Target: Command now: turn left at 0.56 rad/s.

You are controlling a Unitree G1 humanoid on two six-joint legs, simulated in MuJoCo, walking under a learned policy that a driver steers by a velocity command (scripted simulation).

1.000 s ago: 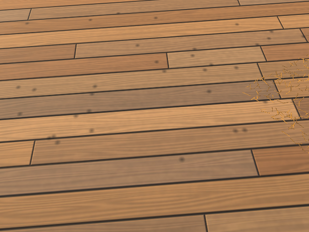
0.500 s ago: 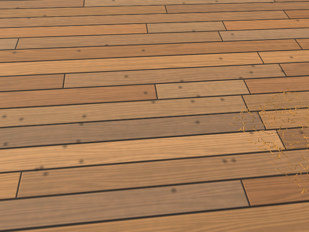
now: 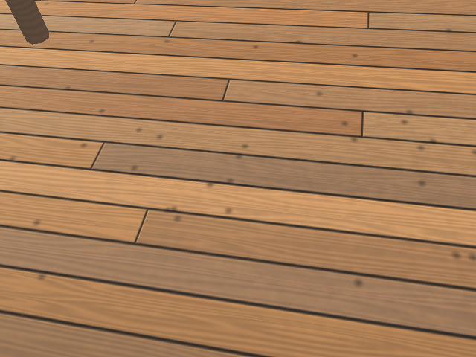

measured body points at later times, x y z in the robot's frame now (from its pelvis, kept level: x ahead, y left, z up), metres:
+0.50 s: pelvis -0.02 +0.05 +0.00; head +0.00 +0.08 +0.45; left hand +0.00 +0.33 -0.14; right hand +0.18 -0.18 -0.10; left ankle -0.03 +0.12 -0.75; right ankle +0.00 -0.10 -0.69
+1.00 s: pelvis +0.01 +0.03 +0.00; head +0.01 +0.04 +0.45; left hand -0.02 +0.30 -0.15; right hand +0.12 -0.22 -0.14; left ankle -0.03 +0.12 -0.73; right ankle +0.00 -0.08 -0.75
